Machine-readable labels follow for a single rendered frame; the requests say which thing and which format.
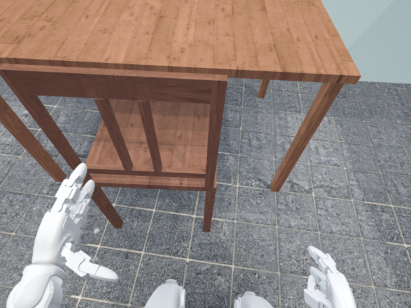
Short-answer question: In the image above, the robot thigh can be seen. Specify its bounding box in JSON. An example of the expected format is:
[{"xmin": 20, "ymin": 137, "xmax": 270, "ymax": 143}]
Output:
[
  {"xmin": 234, "ymin": 295, "xmax": 273, "ymax": 308},
  {"xmin": 144, "ymin": 284, "xmax": 186, "ymax": 308}
]

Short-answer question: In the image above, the right robot hand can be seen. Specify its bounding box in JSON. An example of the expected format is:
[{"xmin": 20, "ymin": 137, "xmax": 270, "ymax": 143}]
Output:
[{"xmin": 304, "ymin": 246, "xmax": 356, "ymax": 308}]

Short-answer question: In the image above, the left robot forearm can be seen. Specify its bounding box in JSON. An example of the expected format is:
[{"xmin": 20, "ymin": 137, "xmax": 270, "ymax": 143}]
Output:
[{"xmin": 6, "ymin": 263, "xmax": 66, "ymax": 308}]

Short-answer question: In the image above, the table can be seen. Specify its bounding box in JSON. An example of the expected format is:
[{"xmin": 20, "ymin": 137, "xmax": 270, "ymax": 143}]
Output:
[{"xmin": 0, "ymin": 0, "xmax": 361, "ymax": 192}]

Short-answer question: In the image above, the left robot hand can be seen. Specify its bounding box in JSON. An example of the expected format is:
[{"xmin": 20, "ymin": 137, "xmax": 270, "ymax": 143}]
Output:
[{"xmin": 32, "ymin": 163, "xmax": 119, "ymax": 282}]

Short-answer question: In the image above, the robot right thigh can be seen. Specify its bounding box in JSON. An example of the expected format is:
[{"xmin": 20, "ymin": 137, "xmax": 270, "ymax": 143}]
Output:
[{"xmin": 234, "ymin": 295, "xmax": 273, "ymax": 308}]

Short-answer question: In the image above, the robot left thigh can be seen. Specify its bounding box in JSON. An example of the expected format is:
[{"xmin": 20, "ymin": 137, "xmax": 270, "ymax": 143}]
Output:
[{"xmin": 144, "ymin": 284, "xmax": 186, "ymax": 308}]

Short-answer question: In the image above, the chair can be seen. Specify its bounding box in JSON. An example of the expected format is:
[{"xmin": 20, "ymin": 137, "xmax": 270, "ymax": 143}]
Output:
[{"xmin": 0, "ymin": 64, "xmax": 227, "ymax": 232}]

